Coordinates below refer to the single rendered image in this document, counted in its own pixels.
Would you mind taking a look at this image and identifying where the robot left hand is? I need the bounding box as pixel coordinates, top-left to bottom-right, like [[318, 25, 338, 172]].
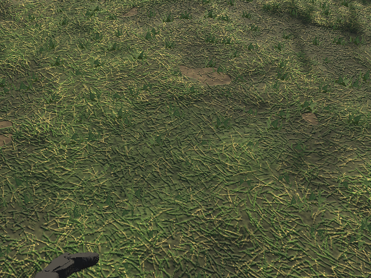
[[34, 252, 99, 278]]

